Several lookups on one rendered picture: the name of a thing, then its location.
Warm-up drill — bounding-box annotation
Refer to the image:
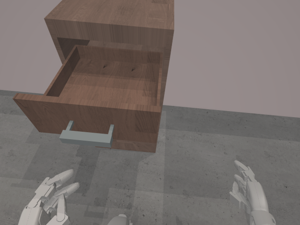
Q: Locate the robot right hand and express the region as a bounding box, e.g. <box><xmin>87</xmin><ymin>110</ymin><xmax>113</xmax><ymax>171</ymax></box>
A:
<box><xmin>229</xmin><ymin>160</ymin><xmax>269</xmax><ymax>214</ymax></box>

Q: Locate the drawer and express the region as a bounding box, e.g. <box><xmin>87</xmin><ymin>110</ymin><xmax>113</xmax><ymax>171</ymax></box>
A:
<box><xmin>13</xmin><ymin>45</ymin><xmax>163</xmax><ymax>143</ymax></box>

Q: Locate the right robot forearm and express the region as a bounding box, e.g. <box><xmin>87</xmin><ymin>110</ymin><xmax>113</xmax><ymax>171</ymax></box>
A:
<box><xmin>249</xmin><ymin>210</ymin><xmax>276</xmax><ymax>225</ymax></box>

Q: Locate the cabinet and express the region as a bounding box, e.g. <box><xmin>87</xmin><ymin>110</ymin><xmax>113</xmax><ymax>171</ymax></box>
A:
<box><xmin>44</xmin><ymin>0</ymin><xmax>174</xmax><ymax>153</ymax></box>

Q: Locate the robot left hand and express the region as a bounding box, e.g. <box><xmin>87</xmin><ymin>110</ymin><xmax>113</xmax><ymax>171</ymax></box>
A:
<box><xmin>18</xmin><ymin>169</ymin><xmax>80</xmax><ymax>225</ymax></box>

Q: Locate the handle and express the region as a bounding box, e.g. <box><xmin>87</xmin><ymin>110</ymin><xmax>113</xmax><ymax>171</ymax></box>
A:
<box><xmin>59</xmin><ymin>120</ymin><xmax>114</xmax><ymax>148</ymax></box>

